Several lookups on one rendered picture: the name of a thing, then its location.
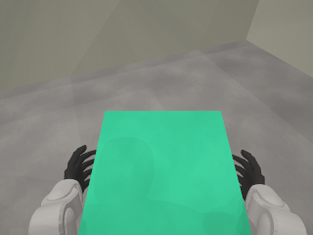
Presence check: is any robot left forearm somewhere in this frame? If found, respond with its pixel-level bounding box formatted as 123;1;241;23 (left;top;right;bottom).
28;179;83;235

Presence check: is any right robot hand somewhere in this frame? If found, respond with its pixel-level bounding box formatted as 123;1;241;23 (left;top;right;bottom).
232;150;265;200

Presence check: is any left robot hand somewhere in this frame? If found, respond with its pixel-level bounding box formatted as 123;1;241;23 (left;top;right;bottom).
64;145;97;194

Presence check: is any robot right forearm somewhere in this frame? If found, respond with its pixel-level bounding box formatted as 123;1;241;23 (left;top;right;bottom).
245;184;308;235

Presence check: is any carton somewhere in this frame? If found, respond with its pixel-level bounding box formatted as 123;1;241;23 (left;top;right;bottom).
78;111;252;235

